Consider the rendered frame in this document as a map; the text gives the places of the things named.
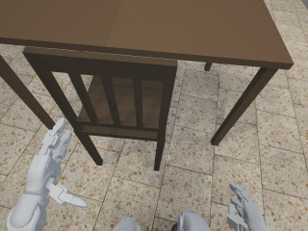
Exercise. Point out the robot left thigh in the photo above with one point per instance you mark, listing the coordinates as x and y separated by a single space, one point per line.
127 225

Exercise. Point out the left robot forearm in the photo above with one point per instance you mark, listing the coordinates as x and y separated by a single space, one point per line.
29 213

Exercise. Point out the robot left hand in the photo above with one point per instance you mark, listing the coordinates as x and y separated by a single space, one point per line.
48 162

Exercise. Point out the robot thigh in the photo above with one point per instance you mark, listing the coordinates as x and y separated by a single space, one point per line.
127 225
191 222

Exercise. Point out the robot right thigh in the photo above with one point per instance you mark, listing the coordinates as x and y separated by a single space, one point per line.
191 222

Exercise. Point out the chair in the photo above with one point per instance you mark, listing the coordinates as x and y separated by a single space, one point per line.
128 98

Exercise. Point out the table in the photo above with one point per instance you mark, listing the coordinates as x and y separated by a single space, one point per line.
236 32

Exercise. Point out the robot right hand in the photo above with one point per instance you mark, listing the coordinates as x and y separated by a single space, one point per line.
249 216

